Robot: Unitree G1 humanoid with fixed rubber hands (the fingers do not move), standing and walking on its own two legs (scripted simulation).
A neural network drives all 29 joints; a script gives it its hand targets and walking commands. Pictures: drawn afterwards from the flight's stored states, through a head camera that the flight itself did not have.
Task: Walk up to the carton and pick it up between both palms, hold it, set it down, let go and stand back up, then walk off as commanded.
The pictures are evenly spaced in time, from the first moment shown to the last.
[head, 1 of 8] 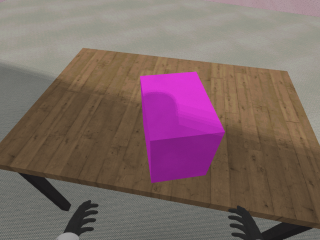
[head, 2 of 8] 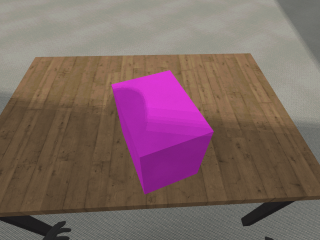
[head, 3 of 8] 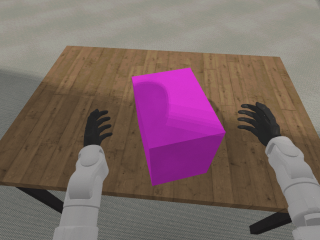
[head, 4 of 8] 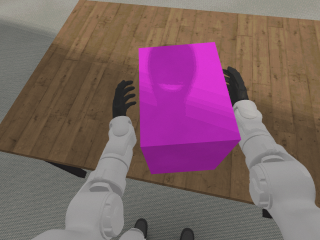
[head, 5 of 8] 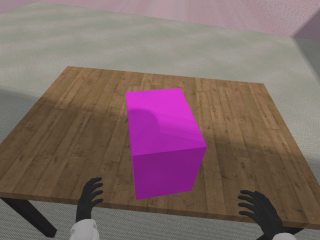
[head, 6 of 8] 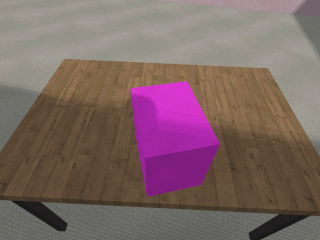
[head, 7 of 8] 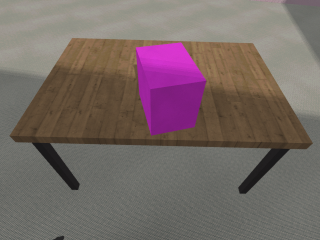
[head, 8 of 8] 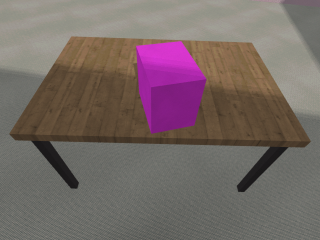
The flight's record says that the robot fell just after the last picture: no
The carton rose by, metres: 0.00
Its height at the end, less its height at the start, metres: +0.00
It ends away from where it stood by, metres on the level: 0.03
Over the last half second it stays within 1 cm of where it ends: yes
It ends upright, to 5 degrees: yes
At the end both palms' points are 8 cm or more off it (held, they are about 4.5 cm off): yes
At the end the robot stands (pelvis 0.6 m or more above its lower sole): yes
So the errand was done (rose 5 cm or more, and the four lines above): no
